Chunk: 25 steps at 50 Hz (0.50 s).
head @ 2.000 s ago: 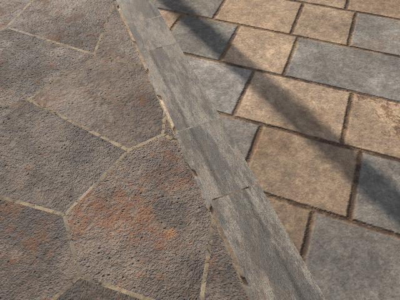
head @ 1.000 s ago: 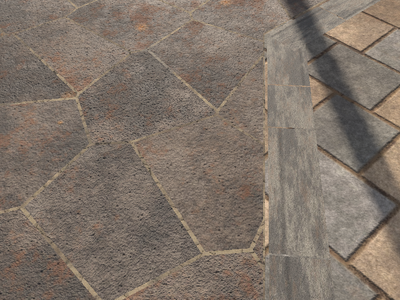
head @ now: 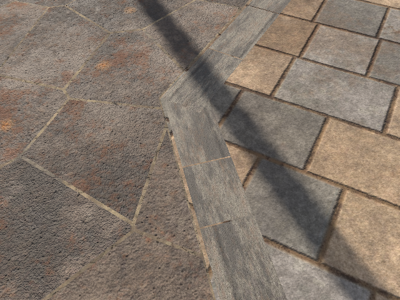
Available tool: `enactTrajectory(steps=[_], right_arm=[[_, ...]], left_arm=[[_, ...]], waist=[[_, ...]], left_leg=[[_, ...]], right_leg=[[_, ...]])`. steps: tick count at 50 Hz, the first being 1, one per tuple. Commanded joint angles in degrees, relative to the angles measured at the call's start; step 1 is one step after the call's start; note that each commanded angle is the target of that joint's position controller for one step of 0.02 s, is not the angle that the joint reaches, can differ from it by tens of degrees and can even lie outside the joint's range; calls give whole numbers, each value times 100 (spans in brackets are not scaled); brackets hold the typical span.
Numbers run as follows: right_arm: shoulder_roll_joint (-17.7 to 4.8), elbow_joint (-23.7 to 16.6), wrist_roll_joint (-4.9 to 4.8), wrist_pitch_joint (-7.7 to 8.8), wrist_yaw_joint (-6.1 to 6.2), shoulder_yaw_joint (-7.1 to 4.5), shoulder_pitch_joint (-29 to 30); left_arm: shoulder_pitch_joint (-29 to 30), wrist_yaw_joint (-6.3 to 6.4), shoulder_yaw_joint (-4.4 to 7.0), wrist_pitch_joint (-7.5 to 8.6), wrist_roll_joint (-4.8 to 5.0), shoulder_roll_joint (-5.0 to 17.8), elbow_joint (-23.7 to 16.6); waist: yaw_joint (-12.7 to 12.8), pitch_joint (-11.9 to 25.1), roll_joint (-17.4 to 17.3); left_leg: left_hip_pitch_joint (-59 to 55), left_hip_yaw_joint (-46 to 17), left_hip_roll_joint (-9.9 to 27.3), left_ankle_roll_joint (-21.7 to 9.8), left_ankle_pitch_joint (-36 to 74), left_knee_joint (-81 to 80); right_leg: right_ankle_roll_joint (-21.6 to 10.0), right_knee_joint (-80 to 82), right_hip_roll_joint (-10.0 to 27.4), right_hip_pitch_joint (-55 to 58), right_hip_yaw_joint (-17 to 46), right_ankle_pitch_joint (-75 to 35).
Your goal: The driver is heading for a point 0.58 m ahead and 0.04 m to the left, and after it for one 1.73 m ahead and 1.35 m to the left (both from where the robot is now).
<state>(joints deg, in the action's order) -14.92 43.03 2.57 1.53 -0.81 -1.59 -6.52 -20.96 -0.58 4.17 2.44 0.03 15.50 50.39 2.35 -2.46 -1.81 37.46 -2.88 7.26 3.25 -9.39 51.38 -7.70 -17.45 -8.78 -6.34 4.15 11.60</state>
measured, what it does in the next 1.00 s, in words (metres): walks ahead: left foot, then right foot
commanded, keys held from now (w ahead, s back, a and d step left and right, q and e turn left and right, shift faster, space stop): w+e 0.12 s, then w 0.50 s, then w+q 0.38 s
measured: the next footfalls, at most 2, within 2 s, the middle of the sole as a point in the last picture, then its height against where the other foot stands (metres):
left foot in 0.22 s outside the picture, level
right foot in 0.72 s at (261, 288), level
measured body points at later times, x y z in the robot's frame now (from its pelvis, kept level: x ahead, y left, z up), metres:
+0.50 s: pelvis +0.27 +0.05 +0.00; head +0.30 +0.06 +0.45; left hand +0.45 +0.27 -0.12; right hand +0.24 -0.22 -0.12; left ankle +0.26 +0.14 -0.74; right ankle +0.31 -0.10 -0.68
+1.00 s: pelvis +0.51 -0.04 +0.00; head +0.53 -0.06 +0.45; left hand +0.55 +0.22 -0.12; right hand +0.59 -0.31 -0.13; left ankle +0.59 +0.10 -0.67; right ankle +0.47 -0.12 -0.74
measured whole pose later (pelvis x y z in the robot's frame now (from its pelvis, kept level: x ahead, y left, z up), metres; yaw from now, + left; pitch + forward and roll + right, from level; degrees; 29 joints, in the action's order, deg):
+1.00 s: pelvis +0.51 -0.04 +0.00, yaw -2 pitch +0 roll -1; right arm -15.7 49.7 1.7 0.1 -2.6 -3.9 -13.6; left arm -20.5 0.5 2.2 5.4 -1.0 13.3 51.5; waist 0.8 -1.3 -2.6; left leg 36.0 -0.4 4.4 -2.2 -8.9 58.5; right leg -3.6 -14.8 -1.6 -3.4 -10.9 12.1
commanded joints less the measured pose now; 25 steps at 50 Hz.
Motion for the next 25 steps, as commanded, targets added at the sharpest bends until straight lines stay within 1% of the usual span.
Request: enactTrajectory(steps=[1,4,5,6,7,8,9,10,11,12,13,14,15,16,17,18,19,20,22,25], right_arm=[[-386,-482,-34,39,-20,-57,516],[-423,-668,-71,99,-40,-25,971],[-449,-725,-84,125,-43,-19,1064],[-494,-765,-94,151,-41,-22,1070],[-551,-736,-96,177,-39,-33,893],[-617,-650,-98,204,-27,-57,583],[-723,-496,-95,235,10,-109,106],[-830,-265,-68,295,66,-174,-627],[-1127,-164,34,359,147,-256,-1441],[-1715,-142,143,323,183,-391,-1845],[-1522,-50,-20,230,131,-407,-1644],[-1008,-163,-76,210,97,-302,-1129],[-676,-161,-89,229,62,-220,-849],[-564,-97,-70,254,63,-178,-782],[-523,9,-89,292,72,-157,-843],[-538,99,-108,341,57,-157,-943],[-561,181,-138,397,35,-165,-1084],[-594,252,-169,439,18,-177,-1180],[-649,359,-198,462,9,-198,-1300],[-596,504,-208,419,-1,-187,-1466]], left_arm=[[-327,25,206,66,-2,888,-281],[-565,62,214,47,-54,929,-277],[-589,77,220,42,-76,956,-291],[-558,99,229,42,-92,995,-320],[-449,123,232,50,-102,1027,-353],[-294,134,230,65,-108,1047,-391],[-185,124,224,93,-109,1071,-407],[-137,91,199,125,-80,1032,-378],[-190,46,110,174,-39,763,-445],[-849,37,-4,188,108,222,-566],[-1003,62,20,149,-61,592,-441],[-582,53,40,103,-141,703,-407],[-125,-1,12,103,-172,657,-483],[47,-43,-2,84,-171,580,-540],[77,-82,-16,37,-223,548,-563],[7,-110,-39,-9,-243,492,-516],[2,-124,-52,-34,-250,463,-518],[83,-135,-65,-49,-253,442,-545],[499,-164,-110,-58,-264,390,-678],[1279,-211,-226,-32,-246,239,-911]], waist=[[133,55,502],[313,58,538],[331,55,561],[295,59,599],[175,84,636],[17,131,681],[-190,295,679],[-558,639,429],[-888,1286,-2],[-648,1945,-1229],[-473,1795,-1165],[-369,855,-338],[-378,411,55],[-296,208,-98],[-224,148,-330],[-185,192,-419],[-165,258,-426],[-146,268,-408],[-174,151,-375],[-320,-35,-348]], left_leg=[[48,267,-272,50,638,-683],[63,256,-447,-15,726,-1228],[-10,239,-507,-55,671,-1395],[-176,189,-552,-109,581,-1578],[-487,168,-582,-189,492,-1810],[-1026,198,-650,-295,348,-2021],[-1744,283,-800,-414,148,-2141],[-2684,344,-843,-560,246,-2516],[-3896,-512,5,-835,-431,-2684],[-5329,-3082,1537,-1497,-1032,-3090],[-4991,-4388,1727,-1783,-1734,-3636],[-4173,-3551,1485,-1707,-2071,-3720],[-3564,-2694,1142,-1572,-1590,-3797],[-3235,-2048,851,-1415,-904,-3897],[-3015,-1601,637,-1325,-340,-3969],[-2950,-1324,535,-1314,205,-3989],[-2983,-1175,520,-1361,682,-3993],[-3033,-1029,519,-1414,936,-4042],[-3094,-804,523,-1494,974,-4250],[-3040,-382,321,-1445,1006,-4438]], right_leg=[[-607,447,1362,70,1231,-1887],[-576,169,1451,485,1426,-2273],[-555,57,1497,577,1509,-2405],[-502,-56,1551,626,1614,-2498],[-411,-144,1605,626,1649,-2567],[-292,-277,1628,483,1641,-2748],[-182,-656,1578,354,1596,-3305],[-52,-1555,1298,227,1334,-3586],[87,-2914,962,-369,1008,-2625],[335,-4671,65,-2000,367,785],[294,-5328,174,-2740,355,1778],[291,-5500,508,-2907,424,1278],[308,-5225,681,-2835,365,912],[332,-4928,824,-2727,312,778],[384,-4708,906,-2561,273,724],[425,-4634,890,-2426,211,678],[455,-4569,872,-2417,166,648],[488,-4473,894,-2522,124,576],[576,-4117,1054,-2865,-25,262],[705,-3100,1261,-2925,-380,-362]])
Velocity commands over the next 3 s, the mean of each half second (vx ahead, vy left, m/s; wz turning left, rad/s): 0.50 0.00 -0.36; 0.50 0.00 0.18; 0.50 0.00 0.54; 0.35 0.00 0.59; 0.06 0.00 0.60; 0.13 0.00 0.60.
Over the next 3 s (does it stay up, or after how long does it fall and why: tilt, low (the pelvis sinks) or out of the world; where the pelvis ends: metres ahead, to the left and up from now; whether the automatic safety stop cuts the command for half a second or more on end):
stays up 1.04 0.08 0.01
